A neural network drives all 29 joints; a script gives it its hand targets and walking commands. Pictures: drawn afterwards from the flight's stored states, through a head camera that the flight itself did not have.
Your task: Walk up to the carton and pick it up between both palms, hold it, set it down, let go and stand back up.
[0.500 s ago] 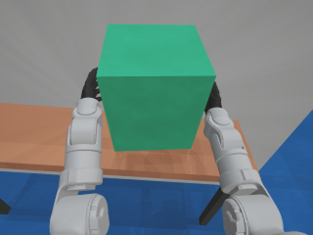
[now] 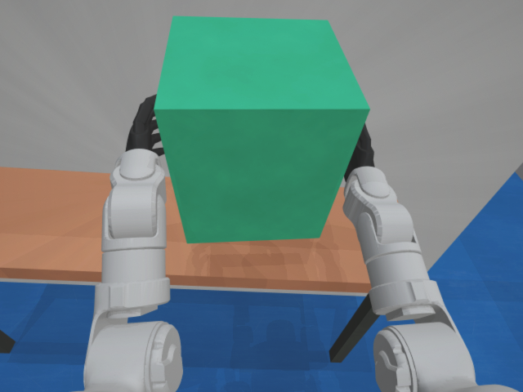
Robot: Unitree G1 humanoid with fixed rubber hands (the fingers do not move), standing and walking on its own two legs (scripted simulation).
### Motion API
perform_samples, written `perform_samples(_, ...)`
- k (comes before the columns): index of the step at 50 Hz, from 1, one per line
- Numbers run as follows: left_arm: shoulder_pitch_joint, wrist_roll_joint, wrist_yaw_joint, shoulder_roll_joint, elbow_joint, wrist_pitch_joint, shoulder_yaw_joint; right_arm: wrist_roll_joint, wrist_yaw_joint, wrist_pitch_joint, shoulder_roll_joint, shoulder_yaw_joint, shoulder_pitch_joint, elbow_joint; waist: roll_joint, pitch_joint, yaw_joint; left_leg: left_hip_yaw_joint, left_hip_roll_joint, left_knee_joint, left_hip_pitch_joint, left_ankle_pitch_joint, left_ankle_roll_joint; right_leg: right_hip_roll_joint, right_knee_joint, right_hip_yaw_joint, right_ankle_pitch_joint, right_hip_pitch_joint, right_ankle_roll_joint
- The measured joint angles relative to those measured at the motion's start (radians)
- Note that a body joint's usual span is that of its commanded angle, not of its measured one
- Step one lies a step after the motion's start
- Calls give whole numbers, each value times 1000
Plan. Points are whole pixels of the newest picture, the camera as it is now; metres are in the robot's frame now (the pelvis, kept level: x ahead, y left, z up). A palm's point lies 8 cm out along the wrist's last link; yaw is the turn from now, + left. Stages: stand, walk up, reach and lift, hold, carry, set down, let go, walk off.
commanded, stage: reach and lift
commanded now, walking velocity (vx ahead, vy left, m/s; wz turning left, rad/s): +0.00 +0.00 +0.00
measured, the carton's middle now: (253, 138) +0.42 -0.02 +0.20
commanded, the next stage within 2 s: hold in 0.58 s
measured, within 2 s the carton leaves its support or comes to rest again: neither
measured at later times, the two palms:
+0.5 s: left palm (136, 147) +0.39 +0.14 +0.21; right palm (356, 156) +0.37 -0.16 +0.20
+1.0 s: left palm (103, 151) +0.35 +0.17 +0.23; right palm (344, 145) +0.36 -0.13 +0.22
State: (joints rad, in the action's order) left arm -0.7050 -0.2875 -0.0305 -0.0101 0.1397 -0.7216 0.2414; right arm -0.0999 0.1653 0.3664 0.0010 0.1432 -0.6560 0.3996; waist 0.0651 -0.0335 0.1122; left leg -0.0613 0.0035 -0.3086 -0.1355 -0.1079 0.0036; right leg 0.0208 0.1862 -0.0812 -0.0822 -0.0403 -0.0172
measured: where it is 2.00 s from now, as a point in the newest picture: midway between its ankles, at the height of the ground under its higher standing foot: outside the picture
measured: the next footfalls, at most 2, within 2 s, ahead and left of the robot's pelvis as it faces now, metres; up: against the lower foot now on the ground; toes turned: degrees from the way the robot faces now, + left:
none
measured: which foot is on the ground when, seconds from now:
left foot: down 0.00-1.00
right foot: down 0.00-1.00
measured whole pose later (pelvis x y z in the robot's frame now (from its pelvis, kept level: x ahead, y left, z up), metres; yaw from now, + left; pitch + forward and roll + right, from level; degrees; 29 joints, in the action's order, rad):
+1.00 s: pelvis +0.00 -0.01 +0.00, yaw +1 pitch -8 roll -1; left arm -0.69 -0.32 0.01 0.01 -0.05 -0.94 0.27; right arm -0.23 0.23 0.51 0.03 0.06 -0.70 0.35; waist 0.08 -0.03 0.07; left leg -0.07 0.00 -0.29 -0.04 -0.11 -0.01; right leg 0.03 0.19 -0.10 -0.10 0.05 -0.03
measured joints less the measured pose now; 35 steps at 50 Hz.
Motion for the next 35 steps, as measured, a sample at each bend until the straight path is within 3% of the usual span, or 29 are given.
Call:
perform_samples(17,53,-13,42,3,-113,-67,6,-78,56,46,14,-72,33,-81,11,-3,10,-11,-1,15,60,-15,-6,2,-24,-12,-15,68,-4)
perform_samples(35,17,-15,40,3,-136,-108,13,-104,63,76,34,-78,4,-97,11,-7,8,4,-5,19,53,-8,-6,4,-17,-1,-9,51,-6)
